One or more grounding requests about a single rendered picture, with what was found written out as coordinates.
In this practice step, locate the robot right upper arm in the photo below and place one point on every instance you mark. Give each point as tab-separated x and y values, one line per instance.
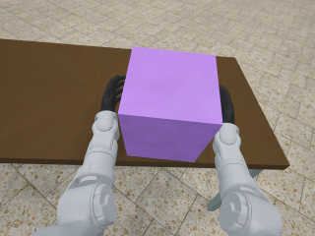
242	214

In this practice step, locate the table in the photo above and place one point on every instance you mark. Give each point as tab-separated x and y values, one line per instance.
51	92

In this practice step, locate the robot left upper arm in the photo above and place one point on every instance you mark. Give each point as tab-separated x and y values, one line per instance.
83	211

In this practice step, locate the carton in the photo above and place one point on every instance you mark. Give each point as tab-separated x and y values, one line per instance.
170	106

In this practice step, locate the right robot hand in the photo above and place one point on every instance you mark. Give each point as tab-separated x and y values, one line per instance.
226	105

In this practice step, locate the robot left forearm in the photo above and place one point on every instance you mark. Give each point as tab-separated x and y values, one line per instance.
100	158

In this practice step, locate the robot right forearm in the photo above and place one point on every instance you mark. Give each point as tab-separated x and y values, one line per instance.
231	167

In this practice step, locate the left robot hand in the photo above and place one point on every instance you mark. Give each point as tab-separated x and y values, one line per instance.
109	99

